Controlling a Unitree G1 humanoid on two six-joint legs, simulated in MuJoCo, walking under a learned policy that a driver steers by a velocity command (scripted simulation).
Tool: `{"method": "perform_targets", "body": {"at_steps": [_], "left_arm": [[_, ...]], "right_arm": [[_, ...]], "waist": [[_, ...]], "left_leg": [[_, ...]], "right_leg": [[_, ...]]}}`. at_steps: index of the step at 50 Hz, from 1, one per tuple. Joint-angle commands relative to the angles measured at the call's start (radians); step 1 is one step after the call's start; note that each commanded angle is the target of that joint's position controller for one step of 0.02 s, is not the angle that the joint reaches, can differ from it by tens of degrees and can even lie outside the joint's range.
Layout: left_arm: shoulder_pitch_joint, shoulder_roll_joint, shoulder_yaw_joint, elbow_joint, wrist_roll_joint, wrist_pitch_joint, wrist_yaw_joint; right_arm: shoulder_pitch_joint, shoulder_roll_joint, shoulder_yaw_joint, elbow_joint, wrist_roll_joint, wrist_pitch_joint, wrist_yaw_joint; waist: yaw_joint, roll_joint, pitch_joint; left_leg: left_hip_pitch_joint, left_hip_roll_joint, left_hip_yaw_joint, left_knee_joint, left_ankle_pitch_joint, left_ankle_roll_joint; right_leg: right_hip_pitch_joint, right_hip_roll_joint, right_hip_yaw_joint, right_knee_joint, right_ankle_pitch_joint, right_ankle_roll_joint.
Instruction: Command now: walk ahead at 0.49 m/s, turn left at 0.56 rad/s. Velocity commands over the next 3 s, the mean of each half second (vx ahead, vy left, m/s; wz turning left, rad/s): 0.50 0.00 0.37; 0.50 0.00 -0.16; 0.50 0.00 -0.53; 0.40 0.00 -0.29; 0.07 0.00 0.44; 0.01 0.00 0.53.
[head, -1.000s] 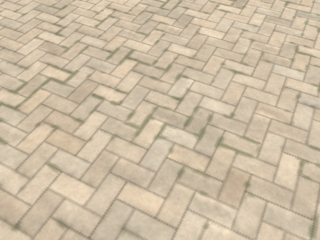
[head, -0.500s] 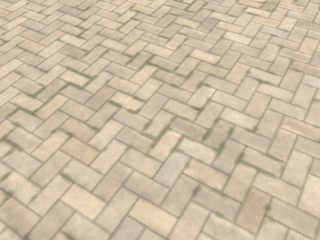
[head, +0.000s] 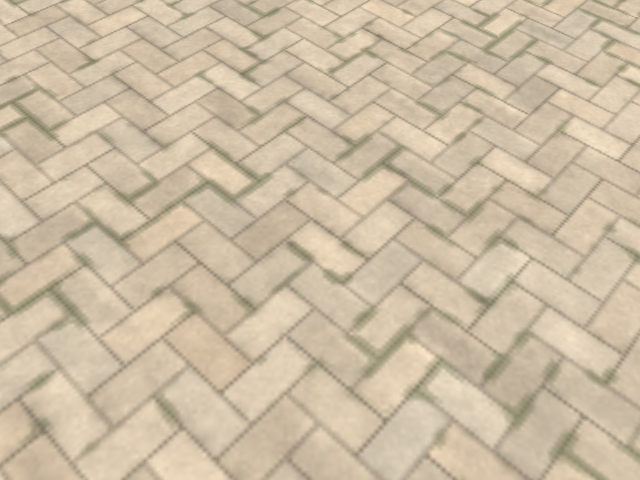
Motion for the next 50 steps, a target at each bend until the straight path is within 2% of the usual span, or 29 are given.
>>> {"method": "perform_targets", "body": {"at_steps": [1,5,7,9,10,11,12,13,14,15,16,18,19,21,24,28,31,34,35,36,37,38,39,40,41,42,44,47,50], "left_arm": [[-0.103,0.064,0.008,-0.093,-0.005,-0.005,-0.007],[-0.218,0.066,-0.005,-0.154,-0.014,-0.013,-0.012],[-0.223,0.079,-0.006,-0.176,-0.019,-0.022,-0.011],[-0.102,0.104,0.002,-0.148,-0.022,-0.032,-0.004],[0.013,0.131,0.015,-0.112,-0.022,-0.039,0.006],[0.152,0.158,0.027,-0.081,-0.015,-0.051,0.019],[0.316,0.226,0.042,-0.072,0.008,-0.057,0.038],[0.318,0.302,0.065,-0.050,0.014,-0.042,0.033],[0.250,0.203,0.053,-0.061,-0.012,-0.031,0.021],[0.175,0.128,0.036,-0.072,-0.022,-0.034,0.017],[0.145,0.094,0.027,-0.065,-0.015,-0.038,0.013],[0.168,0.082,0.020,-0.031,-0.019,-0.051,0.015],[0.193,0.084,0.020,-0.014,-0.024,-0.061,0.011],[0.235,0.091,0.022,0.013,-0.034,-0.076,0.005],[0.276,0.098,0.024,0.040,-0.038,-0.077,0.006],[0.330,0.104,0.023,0.071,-0.040,-0.068,0.003],[0.381,0.130,0.028,0.096,-0.037,-0.063,0.005],[0.395,0.139,0.028,0.115,-0.033,-0.052,0.013],[0.386,0.147,0.030,0.117,-0.034,-0.049,0.016],[0.375,0.148,0.029,0.119,-0.039,-0.044,0.016],[0.367,0.126,0.021,0.101,-0.045,-0.046,0.015],[0.412,0.023,-0.004,0.053,-0.069,-0.046,0.012],[0.453,0.088,0.020,0.071,-0.056,-0.034,0.022],[0.396,0.120,0.033,0.074,-0.041,-0.023,0.023],[0.351,0.088,0.028,0.070,-0.039,-0.022,0.014],[0.337,0.068,0.028,0.074,-0.038,-0.015,0.008],[0.343,0.051,0.031,0.080,-0.017,0.011,-0.007],[0.277,0.035,0.035,0.051,-0.019,0.028,-0.022],[0.179,0.028,0.034,0.013,-0.018,0.034,-0.031]], "right_arm": [[0.069,-0.146,-0.030,-0.048,-0.001,-0.008,-0.008],[0.132,-0.151,-0.030,-0.048,-0.013,-0.003,-0.020],[0.127,-0.164,-0.034,-0.057,-0.019,-0.002,-0.029],[0.070,-0.178,-0.035,-0.071,-0.018,-0.007,-0.033],[0.065,-0.183,-0.034,-0.070,-0.017,-0.013,-0.027],[0.056,-0.178,-0.032,-0.069,-0.010,-0.023,-0.018],[0.073,-0.109,-0.012,-0.099,-0.003,-0.033,-0.011],[0.231,-0.051,-0.006,-0.095,0.028,-0.025,-0.010],[0.185,-0.132,-0.013,-0.069,-0.014,-0.013,-0.021],[0.083,-0.128,-0.013,-0.083,-0.021,-0.012,-0.013],[0.027,-0.110,-0.008,-0.098,-0.023,-0.013,-0.008],[0.003,-0.099,-0.007,-0.110,-0.036,0.002,0.007],[0.004,-0.089,-0.005,-0.112,-0.038,0.009,0.012],[-0.022,-0.078,-0.001,-0.120,-0.043,0.018,0.020],[-0.157,-0.068,0.011,-0.167,-0.047,0.019,0.031],[-0.335,-0.033,0.040,-0.222,-0.036,0.009,0.040],[-0.399,-0.048,0.044,-0.240,-0.029,0.006,0.035],[-0.399,-0.070,0.037,-0.249,-0.031,-0.002,0.023],[-0.336,-0.081,0.030,-0.229,-0.035,-0.008,0.017],[-0.205,-0.099,0.019,-0.184,-0.042,-0.019,0.008],[-0.041,-0.154,0.000,-0.141,-0.060,-0.032,-0.006],[0.068,-0.251,-0.023,-0.139,-0.082,-0.035,-0.019],[0.054,-0.256,-0.030,-0.132,-0.045,-0.017,-0.014],[-0.039,-0.179,-0.012,-0.145,-0.029,-0.011,-0.010],[-0.112,-0.114,0.004,-0.154,-0.023,-0.017,-0.006],[-0.147,-0.081,0.012,-0.154,-0.024,-0.025,-0.006],[-0.146,-0.064,0.017,-0.136,-0.022,-0.042,-0.013],[-0.102,-0.080,0.007,-0.111,-0.011,-0.066,-0.016],[-0.051,-0.074,0.006,-0.086,-0.014,-0.066,-0.019]], "waist": [[-0.018,0.072,0.002],[-0.055,0.090,0.006],[-0.044,0.104,0.004],[0.021,0.119,-0.032],[0.064,0.107,-0.093],[0.137,0.076,-0.170],[0.183,-0.025,-0.318],[0.096,-0.282,-0.398],[0.079,-0.087,-0.267],[0.075,0.000,-0.133],[0.064,0.030,-0.076],[0.038,-0.040,-0.051],[0.033,-0.060,-0.058],[0.026,-0.060,-0.057],[0.041,-0.055,-0.016],[0.081,-0.058,0.009],[0.100,-0.061,0.011],[0.080,-0.056,0.015],[0.048,-0.052,-0.013],[-0.012,-0.020,-0.078],[-0.073,0.030,-0.185],[-0.079,0.210,-0.325],[-0.053,0.239,-0.349],[-0.015,0.132,-0.194],[0.006,0.109,-0.084],[0.030,0.112,-0.038],[0.065,0.124,-0.012],[0.076,0.099,-0.008],[0.064,0.094,0.014]], "left_leg": [[0.010,0.254,-0.233,-0.080,0.325,0.077],[0.119,0.267,-0.272,-0.015,0.459,0.078],[0.144,0.282,-0.299,0.025,0.512,0.066],[0.098,0.275,-0.273,0.095,0.657,0.024],[0.087,0.252,-0.253,0.210,0.763,0.004],[0.015,0.206,-0.209,0.391,0.710,-0.016],[-0.122,0.156,-0.152,0.657,0.377,-0.030],[-0.403,-0.009,-0.051,0.926,-0.336,-0.066],[-0.493,0.081,-0.070,0.992,-0.268,-0.054],[-0.491,0.108,-0.065,0.967,-0.173,-0.058],[-0.481,0.134,-0.057,0.929,-0.130,-0.062],[-0.443,0.161,-0.041,0.866,-0.118,-0.074],[-0.432,0.159,-0.034,0.845,-0.117,-0.079],[-0.466,0.163,-0.017,0.814,-0.106,-0.089],[-0.555,0.208,0.036,0.710,-0.012,-0.111],[-0.491,0.219,0.118,0.448,0.126,-0.126],[-0.438,0.199,0.142,0.341,0.141,-0.108],[-0.376,0.177,0.137,0.273,0.069,-0.075],[-0.290,0.153,0.139,0.235,0.041,-0.063],[-0.118,0.132,0.145,0.161,0.065,-0.042],[0.131,0.234,0.041,0.149,0.040,-0.008],[0.404,0.539,-0.333,0.097,-0.075,0.059],[0.358,0.622,-0.558,-0.006,-0.114,0.110],[0.228,0.568,-0.425,-0.029,-0.185,0.087],[0.096,0.517,-0.296,-0.077,-0.153,0.064],[0.015,0.471,-0.197,-0.115,-0.096,0.029],[-0.060,0.423,-0.065,-0.145,0.040,0.000],[-0.036,0.413,0.043,-0.165,0.178,0.001],[0.000,0.402,0.126,-0.171,0.243,0.002]], "right_leg": [[-0.022,0.047,-0.038,-0.092,0.102,0.010],[-0.033,0.089,-0.044,-0.203,0.082,-0.005],[0.027,0.106,-0.033,-0.272,0.054,-0.024],[0.244,0.141,-0.049,-0.354,0.003,-0.061],[0.399,0.168,-0.066,-0.378,-0.015,-0.085],[0.603,0.119,-0.035,-0.423,0.018,-0.119],[0.832,-0.118,0.215,-0.422,-0.153,-0.170],[1.003,-0.330,0.693,-0.539,-0.161,-0.315],[0.881,-0.287,0.702,-0.573,-0.280,-0.297],[0.737,-0.237,0.530,-0.591,-0.229,-0.275],[0.653,-0.187,0.410,-0.611,-0.100,-0.254],[0.577,-0.114,0.258,-0.638,0.068,-0.224],[0.572,-0.104,0.227,-0.643,0.135,-0.225],[0.580,-0.098,0.179,-0.663,0.202,-0.239],[0.581,-0.088,0.120,-0.721,0.201,-0.249],[0.560,-0.039,0.026,-0.734,0.277,-0.222],[0.613,-0.070,0.025,-0.709,0.320,-0.212],[0.674,-0.105,0.052,-0.627,0.444,-0.202],[0.682,-0.099,0.051,-0.548,0.547,-0.192],[0.652,-0.062,0.023,-0.395,0.592,-0.175],[0.507,-0.013,-0.004,-0.183,0.422,-0.156],[0.214,0.109,-0.081,0.148,-0.093,-0.117],[0.094,0.165,-0.030,0.309,-0.416,-0.123],[0.055,0.100,0.017,0.345,-0.347,-0.132],[0.060,0.066,0.014,0.314,-0.274,-0.129],[0.093,0.043,0.008,0.276,-0.231,-0.125],[0.138,0.028,-0.001,0.258,-0.187,-0.108],[0.068,0.020,-0.012,0.251,-0.098,-0.094],[-0.022,0.013,-0.025,0.188,0.001,-0.081]]}}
